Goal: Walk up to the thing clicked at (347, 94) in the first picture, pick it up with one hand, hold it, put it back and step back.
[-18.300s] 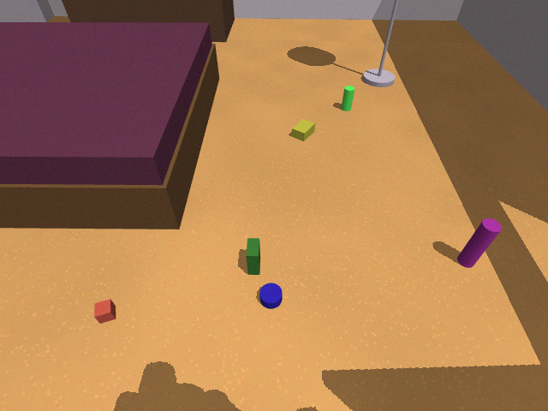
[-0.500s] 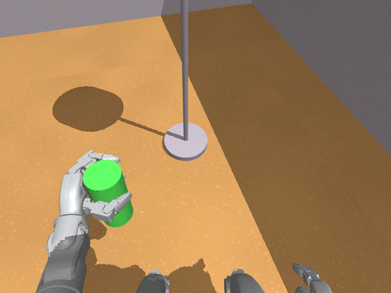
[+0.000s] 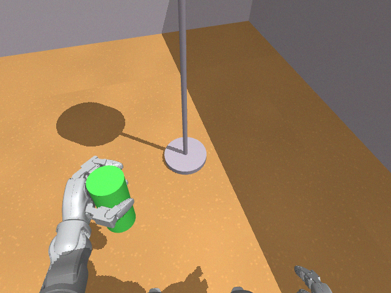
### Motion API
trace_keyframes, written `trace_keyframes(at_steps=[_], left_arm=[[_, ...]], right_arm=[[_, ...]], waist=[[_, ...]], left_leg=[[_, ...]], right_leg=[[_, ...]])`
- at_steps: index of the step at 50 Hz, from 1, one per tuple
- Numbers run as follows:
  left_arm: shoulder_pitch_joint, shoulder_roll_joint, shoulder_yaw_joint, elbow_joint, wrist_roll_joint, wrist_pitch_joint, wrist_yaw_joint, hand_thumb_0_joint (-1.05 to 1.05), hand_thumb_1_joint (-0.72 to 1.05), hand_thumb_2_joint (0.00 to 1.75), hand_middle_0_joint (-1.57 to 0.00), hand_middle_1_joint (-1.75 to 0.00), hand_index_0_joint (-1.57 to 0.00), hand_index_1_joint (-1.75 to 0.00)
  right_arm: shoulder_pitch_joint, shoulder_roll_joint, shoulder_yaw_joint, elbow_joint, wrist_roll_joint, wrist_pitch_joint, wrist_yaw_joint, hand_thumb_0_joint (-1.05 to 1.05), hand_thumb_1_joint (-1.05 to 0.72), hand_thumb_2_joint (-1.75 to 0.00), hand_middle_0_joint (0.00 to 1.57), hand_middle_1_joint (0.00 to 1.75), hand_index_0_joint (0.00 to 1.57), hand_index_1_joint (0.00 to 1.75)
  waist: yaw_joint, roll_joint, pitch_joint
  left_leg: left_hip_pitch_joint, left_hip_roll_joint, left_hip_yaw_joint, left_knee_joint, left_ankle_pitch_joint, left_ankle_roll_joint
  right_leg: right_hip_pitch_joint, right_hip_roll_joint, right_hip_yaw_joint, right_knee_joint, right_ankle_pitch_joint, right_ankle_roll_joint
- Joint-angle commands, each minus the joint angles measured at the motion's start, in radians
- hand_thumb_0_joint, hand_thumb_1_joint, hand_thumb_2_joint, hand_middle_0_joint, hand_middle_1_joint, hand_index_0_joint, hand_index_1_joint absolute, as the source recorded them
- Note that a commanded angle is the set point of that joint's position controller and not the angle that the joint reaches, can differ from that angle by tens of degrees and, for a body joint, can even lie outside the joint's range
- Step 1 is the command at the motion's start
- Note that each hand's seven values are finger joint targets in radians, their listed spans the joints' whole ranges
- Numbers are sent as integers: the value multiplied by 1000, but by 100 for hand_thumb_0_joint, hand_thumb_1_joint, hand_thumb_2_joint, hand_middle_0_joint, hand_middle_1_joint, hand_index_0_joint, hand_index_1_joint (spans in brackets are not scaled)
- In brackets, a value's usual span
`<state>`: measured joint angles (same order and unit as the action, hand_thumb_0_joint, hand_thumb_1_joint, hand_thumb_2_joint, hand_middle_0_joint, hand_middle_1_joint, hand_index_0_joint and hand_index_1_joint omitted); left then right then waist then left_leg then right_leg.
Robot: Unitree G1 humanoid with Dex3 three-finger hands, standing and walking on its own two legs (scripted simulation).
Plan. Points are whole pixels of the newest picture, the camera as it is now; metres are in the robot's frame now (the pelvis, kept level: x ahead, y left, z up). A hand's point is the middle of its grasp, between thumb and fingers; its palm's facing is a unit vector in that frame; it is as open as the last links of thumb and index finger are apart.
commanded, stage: lift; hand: left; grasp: from the side
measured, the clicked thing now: (113, 201) +0.33 +0.17 -0.01
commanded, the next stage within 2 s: hold in 0.06 s
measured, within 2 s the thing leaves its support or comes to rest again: neither
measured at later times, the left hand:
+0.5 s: hand (109, 187) +0.33 +0.17 +0.05, palm faces +0.07 -1.00 -0.03, open 9.7 cm
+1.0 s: hand (106, 194) +0.31 +0.17 +0.05, palm faces +0.07 -1.00 -0.04, open 9.7 cm
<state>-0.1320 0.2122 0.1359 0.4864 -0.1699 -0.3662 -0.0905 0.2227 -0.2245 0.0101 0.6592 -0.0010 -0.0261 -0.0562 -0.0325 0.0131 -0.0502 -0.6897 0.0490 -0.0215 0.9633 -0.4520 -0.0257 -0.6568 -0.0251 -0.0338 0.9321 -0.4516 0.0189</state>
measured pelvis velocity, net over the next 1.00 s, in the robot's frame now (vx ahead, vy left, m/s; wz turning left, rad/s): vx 0.00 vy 0.01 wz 0.00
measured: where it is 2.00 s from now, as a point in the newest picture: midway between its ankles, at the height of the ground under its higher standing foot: outside the picture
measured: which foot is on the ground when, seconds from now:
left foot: down 0.00-1.00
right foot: down 0.00-1.00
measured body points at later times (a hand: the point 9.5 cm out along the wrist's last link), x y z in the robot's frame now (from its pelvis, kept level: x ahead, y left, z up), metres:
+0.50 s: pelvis +0.01 +0.00 +0.01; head +0.05 +0.01 +0.46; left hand +0.32 +0.22 +0.05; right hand +0.13 -0.24 -0.10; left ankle +0.01 +0.13 -0.68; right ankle +0.01 -0.13 -0.68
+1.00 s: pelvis +0.00 +0.01 +0.02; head +0.03 +0.01 +0.47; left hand +0.31 +0.22 +0.06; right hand +0.12 -0.24 -0.09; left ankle +0.01 +0.13 -0.68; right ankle +0.01 -0.13 -0.68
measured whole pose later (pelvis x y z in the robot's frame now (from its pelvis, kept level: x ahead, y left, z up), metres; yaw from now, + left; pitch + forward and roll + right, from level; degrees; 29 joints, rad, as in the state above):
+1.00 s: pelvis +0.00 +0.01 +0.02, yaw +0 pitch +5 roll -1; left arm -0.10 0.19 0.11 0.47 -0.15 -0.36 -0.06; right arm 0.23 -0.22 0.00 0.67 0.00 -0.02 -0.04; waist -0.02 0.01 -0.01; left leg -0.52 0.04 -0.01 0.83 -0.39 -0.02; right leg -0.49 -0.03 -0.02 0.80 -0.39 0.03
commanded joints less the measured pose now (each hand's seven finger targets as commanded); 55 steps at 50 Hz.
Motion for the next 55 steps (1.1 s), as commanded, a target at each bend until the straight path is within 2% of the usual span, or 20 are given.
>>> trace_keyframes(at_steps=[1, 3, 6, 10, 16, 18, 19, 20, 22, 24, 25, 27, 29, 32, 34, 39, 41, 47, 48, 55], left_arm=[[-309, 123, 68, -304, -44, -120, 3, 0, 18, 127, -124, -140, -125, -141], [-390, 163, 84, -383, -43, -128, 7, 0, 17, 129, -124, -142, -125, -142], [-359, 175, 91, -379, -34, -124, 10, 0, 18, 128, -125, -142, -127, -142], [-312, 120, 60, -289, -36, -111, 6, 0, 20, 121, -125, -140, -127, -139], [-327, 126, 60, -323, -33, -114, 8, 0, 19, 119, -124, -138, -126, -138], [-361, 161, 89, -376, -35, -119, 19, 0, 17, 118, -124, -138, -126, -137], [-298, 109, 52, -302, -33, -108, 16, 0, 16, 118, -124, -137, -125, -137], [-379, 153, 77, -412, -34, -120, 22, 0, 19, 117, -122, -136, -124, -135], [-316, 121, 52, -337, -26, -107, 26, 0, 19, 118, -122, -137, -124, -136], [-349, 152, 74, -368, -20, -111, 33, 0, 18, 118, -124, -137, -125, -137], [-303, 112, 47, -320, -19, -104, 31, 0, 19, 119, -123, -138, -125, -137], [-369, 150, 68, -399, -19, -113, 31, 0, 22, 119, -123, -137, -125, -137], [-315, 107, 38, -322, -19, -100, 27, 0, 23, 120, -124, -139, -126, -138], [-356, 158, 81, -383, -20, -108, 40, 0, 21, 120, -124, -139, -126, -138], [-345, 122, 50, -364, -24, -103, 36, 0, 19, 118, -124, -138, -126, -137], [-337, 142, 56, -384, -13, -106, 42, 0, 19, 119, -123, -138, -125, -138], [-285, 84, 21, -311, -22, -99, 34, 0, 19, 119, -124, -139, -126, -138], [-386, 135, 42, -382, -12, -124, 36, 0, 19, 118, -123, -137, -124, -137], [-361, 143, 73, -372, -19, -123, 42, 0, 21, 119, -123, -138, -125, -137], [-357, 126, 48, -346, -26, -123, 24, 0, 25, 121, -124, -140, -126, -139]], right_arm=[[5, -125, -42, -119, 3, -30, -9, 0, -91, -90, 20, 30, 20, 30], [5, -133, -48, -122, 1, -30, -11, 0, -91, -90, 20, 30, 20, 30], [15, -124, -45, -116, 0, -19, -14, 0, -91, -90, 20, 30, 20, 30], [11, -126, -47, -120, 1, -15, -12, 0, -92, -90, 20, 30, 20, 30], [10, -125, -49, -124, 2, -11, -9, 0, -92, -90, 20, 30, 20, 30], [9, -127, -51, -121, 4, -14, -9, 0, -92, -90, 20, 30, 20, 30], [8, -122, -46, -122, 1, -11, -9, 0, -92, -90, 20, 30, 20, 30], [10, -126, -50, -126, 0, -11, -9, 0, -92, -90, 20, 30, 20, 30], [7, -121, -47, -120, 1, -11, -10, 0, -92, -90, 20, 30, 20, 30], [5, -125, -50, -118, 0, -11, -9, 0, -92, -90, 20, 30, 20, 30], [12, -121, -49, -116, 0, -11, -8, 0, -92, -90, 20, 30, 20, 30], [11, -125, -51, -119, 0, -10, -6, 0, -92, -90, 20, 30, 20, 30], [1, -125, -50, -121, 0, -11, -6, 0, -92, -90, 20, 30, 20, 30], [-5, -124, -51, -118, 4, -16, -8, 0, -92, -90, 20, 30, 20, 30], [-11, -119, -46, -123, 1, -18, -5, 0, -92, -90, 20, 30, 20, 30], [-12, -125, -53, -112, 4, -23, -5, 0, -92, -90, 20, 30, 20, 30], [-12, -127, -53, -112, 4, -27, 0, 0, -92, -90, 20, 30, 20, 30], [-15, -123, -53, -113, -1, -35, 8, 0, -92, -90, 20, 30, 20, 30], [-14, -121, -51, -112, 2, -34, 8, 0, -91, -90, 20, 30, 20, 30], [-11, -125, -46, -107, 2, -39, 5, 0, -91, -90, 20, 30, 20, 30]], waist=[[-7, 34, -367], [-4, 56, -387], [-1, 61, -370], [-8, 25, -332], [2, 30, -323], [7, 48, -329], [-3, 17, -327], [1, 43, -349], [-1, 24, -323], [1, 41, -317], [-3, 24, -324], [1, 48, -346], [-8, 33, -305], [7, 42, -303], [-5, 38, -286], [6, 63, -300], [-8, 14, -269], [-6, 49, -293], [6, 28, -288], [-3, 31, -281]], left_leg=[[225, -41, 10, -138, 298, 22], [243, -41, 16, -137, 326, 24], [250, -44, 20, -144, 340, 24], [247, -41, 18, -159, 340, 26], [284, -37, 12, -184, 355, 20], [288, -40, 20, -194, 332, 20], [290, -37, 20, -188, 344, 23], [290, -41, 24, -192, 340, 22], [296, -38, 23, -192, 359, 24], [299, -40, 26, -200, 353, 21], [306, -37, 23, -199, 368, 24], [324, -37, 22, -205, 371, 21], [318, -37, 22, -215, 358, 21], [319, -39, 22, -234, 319, 20], [310, -41, 24, -234, 301, 21], [345, -36, 21, -249, 320, 16], [330, -32, 16, -248, 329, 18], [332, -38, 22, -254, 274, 18], [324, -36, 19, -258, 273, 18], [330, -40, 25, -255, 281, 20]], right_leg=[[182, 36, -3, -128, 340, -25], [194, 35, 3, -133, 372, -25], [210, 33, 4, -141, 389, -23], [216, 35, -1, -156, 389, -22], [224, 39, -9, -167, 379, -26], [239, 36, -4, -177, 367, -25], [241, 36, -5, -181, 378, -22], [256, 35, -1, -182, 384, -22], [248, 36, -4, -187, 396, -21], [256, 35, -3, -190, 392, -22], [260, 35, -4, -189, 402, -22], [269, 36, -5, -191, 400, -23], [254, 37, -7, -202, 387, -24], [267, 34, -7, -213, 354, -24], [268, 35, -6, -221, 341, -22], [269, 36, -11, -221, 345, -27], [260, 39, -16, -221, 350, -26], [267, 33, -7, -233, 311, -23], [272, 35, -12, -232, 308, -23], [272, 32, -5, -241, 324, -21]])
